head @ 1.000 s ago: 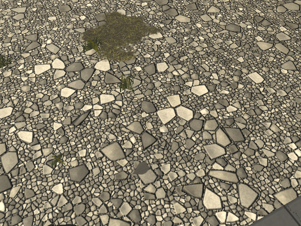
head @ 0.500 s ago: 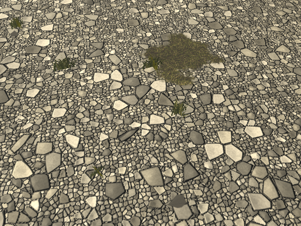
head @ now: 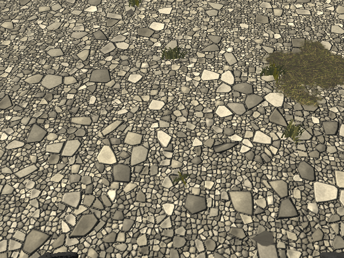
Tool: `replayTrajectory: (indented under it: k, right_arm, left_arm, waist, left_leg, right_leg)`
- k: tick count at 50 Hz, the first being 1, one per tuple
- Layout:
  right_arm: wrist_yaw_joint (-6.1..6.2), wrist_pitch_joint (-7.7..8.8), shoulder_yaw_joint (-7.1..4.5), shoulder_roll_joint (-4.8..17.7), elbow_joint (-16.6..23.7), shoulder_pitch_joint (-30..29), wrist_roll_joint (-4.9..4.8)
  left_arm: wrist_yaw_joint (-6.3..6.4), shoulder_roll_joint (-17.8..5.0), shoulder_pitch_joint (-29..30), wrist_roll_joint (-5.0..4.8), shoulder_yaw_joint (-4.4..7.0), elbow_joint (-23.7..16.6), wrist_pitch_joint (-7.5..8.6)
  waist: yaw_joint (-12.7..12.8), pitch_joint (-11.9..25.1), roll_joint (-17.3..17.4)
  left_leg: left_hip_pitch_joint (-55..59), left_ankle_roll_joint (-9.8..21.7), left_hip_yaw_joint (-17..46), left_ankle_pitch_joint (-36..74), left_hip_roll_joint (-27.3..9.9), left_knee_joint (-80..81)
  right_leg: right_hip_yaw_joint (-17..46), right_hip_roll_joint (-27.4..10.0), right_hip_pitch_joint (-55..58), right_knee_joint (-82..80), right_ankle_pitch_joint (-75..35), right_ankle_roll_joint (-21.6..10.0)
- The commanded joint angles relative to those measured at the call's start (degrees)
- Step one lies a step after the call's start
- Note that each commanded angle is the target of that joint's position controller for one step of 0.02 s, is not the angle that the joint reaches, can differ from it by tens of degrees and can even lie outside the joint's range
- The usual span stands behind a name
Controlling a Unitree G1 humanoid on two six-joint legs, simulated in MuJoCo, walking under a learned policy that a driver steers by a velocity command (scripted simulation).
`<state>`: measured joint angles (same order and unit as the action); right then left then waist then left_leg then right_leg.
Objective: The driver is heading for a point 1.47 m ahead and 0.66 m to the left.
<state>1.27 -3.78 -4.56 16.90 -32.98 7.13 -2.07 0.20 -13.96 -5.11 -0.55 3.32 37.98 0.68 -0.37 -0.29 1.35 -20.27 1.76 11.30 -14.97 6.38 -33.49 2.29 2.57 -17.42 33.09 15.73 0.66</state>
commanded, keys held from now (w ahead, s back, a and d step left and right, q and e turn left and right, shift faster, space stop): q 0.72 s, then no key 0.28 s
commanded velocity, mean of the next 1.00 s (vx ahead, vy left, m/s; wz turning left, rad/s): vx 0.00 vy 0.00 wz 0.53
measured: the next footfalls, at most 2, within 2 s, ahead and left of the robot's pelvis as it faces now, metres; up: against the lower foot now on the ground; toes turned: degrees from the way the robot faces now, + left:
left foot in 0.44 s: -0.06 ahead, +0.16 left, +0.00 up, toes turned +25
right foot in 0.98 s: +0.01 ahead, -0.07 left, +0.00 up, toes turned +33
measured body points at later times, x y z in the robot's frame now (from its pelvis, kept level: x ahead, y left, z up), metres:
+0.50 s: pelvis -0.05 +0.04 +0.00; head -0.03 +0.07 +0.44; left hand +0.01 +0.35 -0.11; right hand +0.18 -0.17 -0.08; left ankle -0.08 +0.13 -0.73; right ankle -0.03 -0.12 -0.70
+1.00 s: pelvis -0.07 +0.03 +0.00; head -0.05 +0.03 +0.45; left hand -0.05 +0.34 -0.09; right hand +0.22 -0.10 -0.08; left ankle -0.08 +0.13 -0.73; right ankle -0.02 -0.09 -0.73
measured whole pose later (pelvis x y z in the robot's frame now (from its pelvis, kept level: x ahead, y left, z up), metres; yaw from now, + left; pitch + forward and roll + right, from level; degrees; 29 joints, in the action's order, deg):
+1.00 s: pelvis -0.07 +0.03 +0.00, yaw +31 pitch +1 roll +0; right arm 1.3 -2.7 -1.6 14.4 -31.4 9.3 0.1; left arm 0.6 -14.6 -7.3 0.4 2.0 39.8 0.1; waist 0.0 -0.2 0.8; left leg -19.7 2.0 10.2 -12.3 7.1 -31.7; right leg 1.8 1.0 -13.9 29.9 16.2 0.5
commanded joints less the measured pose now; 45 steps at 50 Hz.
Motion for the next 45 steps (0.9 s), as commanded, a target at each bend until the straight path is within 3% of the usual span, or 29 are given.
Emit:
replayTrajectory:
  k: [1, 2, 3, 4, 5, 6, 7, 8, 10, 14, 17, 19, 21, 22, 23, 24, 25, 27, 28, 29, 32, 37, 42, 45]
  right_arm:
    - [0.66, 0.61, -1.10, 4.0, 5.6, -0.4, 0.01]
    - [0.66, 1.44, -2.14, 6.9, 5.6, 0.7, 0.67]
    - [0.32, 2.11, -3.34, 10.8, 5.0, 0.9, 1.45]
    - [0.09, 1.97, -3.97, 12.0, 3.2, 1.4, 0.71]
    - [0.28, 1.14, -3.92, 10.8, 1.7, 2.5, 0.43]
    - [0.48, 0.47, -3.58, 9.7, 1.4, 2.4, 0.71]
    - [0.38, 0.17, -2.92, 7.7, 1.8, 2.0, 0.55]
    - [0.38, -0.09, -2.79, 7.5, 2.5, 0.8, 0.10]
    - [0.23, -0.16, -1.79, 5.6, 4.3, -2.3, -0.05]
    - [-0.86, 0.30, 0.05, 2.7, 6.2, -3.6, 0.94]
    - [-1.53, 0.37, -0.33, 4.3, 5.8, -1.0, 0.84]
    - [-2.13, 0.25, -0.73, 4.7, 5.3, 1.5, 0.86]
    - [-2.65, 0.38, -1.46, 4.8, 2.9, 7.7, 1.02]
    - [-2.31, 0.62, -2.64, 7.5, 2.0, 10.8, 1.27]
    - [-1.39, 1.21, -4.32, 14.9, 3.4, 12.5, 1.78]
    - [-2.15, 2.76, -3.95, 15.8, 4.7, 11.7, 3.68]
    - [-2.37, 3.89, -3.31, 13.6, 5.1, 9.0, 3.80]
    - [-1.42, 4.07, -2.11, 9.7, 5.5, 2.7, 1.93]
    - [-1.04, 3.89, -1.58, 9.0, 5.6, 1.1, 1.46]
    - [-0.68, 3.79, -1.14, 8.4, 5.7, 1.1, 1.87]
    - [0.08, 3.66, -0.68, 7.3, 5.4, 3.3, 2.29]
    - [0.87, 2.85, -0.89, 8.2, 5.8, 4.1, 2.24]
    - [0.22, 2.03, -0.38, 7.5, 6.1, 3.7, 2.80]
    - [0.10, 1.59, 0.04, 6.6, 5.9, 3.0, 2.51]
  left_arm:
    - [0.19, -10.2, -4.6, 1.77, 3.02, -3.8, 0.98]
    - [0.10, -11.4, -3.5, 2.92, 3.35, -3.9, 1.06]
    - [0.27, -9.9, -2.7, 2.54, 2.99, -4.9, 1.25]
    - [0.65, -7.1, -0.4, 2.09, 2.27, -5.5, 1.10]
    - [0.93, -6.2, 1.7, 1.38, 1.89, -5.9, 0.82]
    - [1.38, -5.7, 2.3, 0.46, 1.54, -6.1, 0.70]
    - [2.00, -6.1, 2.0, 0.42, 1.37, -5.9, 0.32]
    - [2.49, -6.0, 1.2, 0.69, 1.16, -5.9, 0.07]
    - [3.10, -6.7, -1.8, 1.23, 1.34, -5.2, -0.44]
    - [2.98, -10.1, -2.9, 1.35, 2.29, -4.4, -1.63]
    - [2.16, -11.9, -2.3, 0.86, 2.82, -3.9, -2.01]
    - [1.83, -12.2, -2.1, -0.18, 2.92, -3.4, -2.08]
    - [1.84, -11.7, -1.4, -1.81, 2.84, -2.5, -2.10]
    - [1.65, -9.5, -4.5, -1.70, 2.39, -1.0, -1.81]
    - [1.38, -5.0, -3.8, 2.16, 1.00, -3.3, -1.48]
    - [2.12, -7.2, 2.5, 1.95, 1.53, -6.2, -0.74]
    - [2.67, -9.2, 4.4, 0.76, 2.07, -5.9, -0.63]
    - [3.28, -8.9, 2.0, 1.43, 2.48, -3.5, -1.14]
    - [3.39, -9.0, 0.6, 1.95, 2.64, -3.1, -1.44]
    - [3.24, -9.0, -0.3, 1.84, 2.74, -2.7, -1.51]
    - [3.33, -7.5, -0.3, 1.10, 2.13, -2.6, -1.56]
    - [2.93, -6.5, 2.2, 0.98, 1.07, -3.5, -1.13]
    - [1.76, -6.0, 2.0, 0.28, 0.42, -3.1, -0.67]
    - [1.08, -5.8, 1.7, -0.07, 0.22, -3.0, -0.33]
  waist:
    - [0.0, 9.7, -9.7]
    - [-0.9, 6.0, -19.3]
    - [-0.7, 5.8, -14.2]
    - [-1.4, 5.0, -9.0]
    - [-2.3, 3.4, -6.5]
    - [-1.7, 2.6, -6.2]
    - [-1.4, 2.4, -6.1]
    - [-0.6, 1.8, -6.8]
    - [1.7, 2.4, -8.6]
    - [3.5, 4.3, -10.7]
    - [3.0, 4.8, -11.9]
    - [1.7, 5.2, -12.3]
    - [-1.4, 5.8, -10.4]
    - [-1.9, 5.9, -3.6]
    - [-0.1, 5.3, 14.9]
    - [-3.1, 7.9, 13.9]
    - [-2.8, 5.6, 8.4]
    - [0.3, 3.7, 5.3]
    - [1.4, 4.0, 6.5]
    - [1.9, 5.1, 7.0]
    - [1.1, 7.0, 6.4]
    - [-0.2, 6.5, 7.3]
    - [-1.5, 6.1, 8.2]
    - [-1.8, 5.5, 7.7]
  left_leg:
    - [-3.5, 3.3, 6.2, -1.7, -4.2, -12.2]
    - [-14.7, -1.0, -1.1, -25.3, 2.7, -24.4]
    - [-17.1, -3.4, -1.3, -24.0, -1.9, -37.1]
    - [-16.7, -4.4, -1.5, -19.4, -3.2, -42.0]
    - [-16.3, -5.4, -2.4, -15.9, -3.8, -44.3]
    - [-16.1, -6.3, -3.2, -12.9, -4.1, -46.7]
    - [-15.7, -6.8, -4.8, -10.7, -4.3, -46.7]
    - [-16.6, -6.9, -5.7, -9.0, -4.7, -43.7]
    - [-18.2, -7.7, -7.3, -7.9, -6.0, -36.8]
    - [-11.9, -7.4, -10.9, -11.0, -9.2, -23.2]
    - [-5.8, -5.9, -14.0, -10.1, -8.9, -15.4]
    - [-2.6, -3.9, -14.9, -8.2, -8.6, -8.8]
    - [6.5, -0.2, -16.8, 1.5, -6.5, 5.2]
    - [14.9, 2.4, -11.5, 9.3, -7.6, 11.3]
    - [24.7, 9.3, 12.0, 33.0, -24.3, 10.8]
    - [18.0, 19.9, 21.8, 34.1, -30.7, 12.8]
    - [15.2, 18.6, 17.2, 26.6, -27.8, 14.5]
    - [11.6, 11.9, 9.0, 18.6, -21.0, 13.5]
    - [9.2, 11.2, 6.8, 22.6, -19.4, 13.0]
    - [7.9, 11.1, 5.7, 25.7, -18.2, 12.6]
    - [10.1, 11.3, 6.3, 25.5, -17.1, 12.1]
    - [13.4, 10.3, 11.3, 15.8, -16.8, 12.1]
    - [10.0, 11.5, 13.7, 16.0, -16.5, 11.6]
    - [10.8, 11.6, 15.7, 18.5, -16.3, 10.7]
  right_leg:
    - [13.5, -16.0, 14.6, -11.5, -31.9, -8.1]
    - [24.8, -26.4, 12.0, -13.9, -42.0, -19.4]
    - [24.9, -28.5, 10.7, -13.8, -39.1, -22.1]
    - [18.6, -24.3, 9.4, -13.4, -33.7, -19.3]
    - [13.1, -20.3, 8.1, -13.1, -30.2, -16.3]
    - [9.9, -18.7, 7.4, -13.5, -30.3, -15.5]
    - [6.9, -17.1, 7.4, -13.9, -29.3, -15.0]
    - [4.8, -16.1, 8.5, -14.6, -25.6, -14.4]
    - [3.7, -16.3, 13.4, -14.9, -22.0, -14.7]
    - [0.8, -18.4, 13.9, -14.5, -19.9, -15.3]
    - [-0.4, -19.8, 11.3, -13.8, -21.3, -15.3]
    - [-0.9, -20.9, 11.6, -11.6, -22.9, -14.1]
    - [-3.9, -19.6, 8.1, -5.5, -20.1, -10.3]
    - [-8.5, -16.1, 1.2, 4.0, -11.3, -5.5]
    - [-12.3, -8.6, -18.6, 23.3, 19.4, 0.9]
    - [-2.0, -3.1, -24.6, 32.3, 24.7, 2.6]
    - [0.7, -4.1, -24.5, 35.8, 20.3, 2.5]
    - [1.4, -5.3, -22.4, 34.2, 11.0, 2.5]
    - [0.7, -4.5, -20.0, 35.5, 7.9, 3.3]
    - [0.3, -3.5, -17.9, 37.0, 5.9, 3.7]
    - [0.6, -2.0, -18.1, 35.8, 2.9, 4.1]
    - [1.9, -1.5, -18.3, 23.8, 2.5, 3.4]
    - [0.5, -1.5, -9.3, 15.4, 6.7, 2.5]
    - [0.4, -1.8, -6.5, 8.8, 9.2, 1.9]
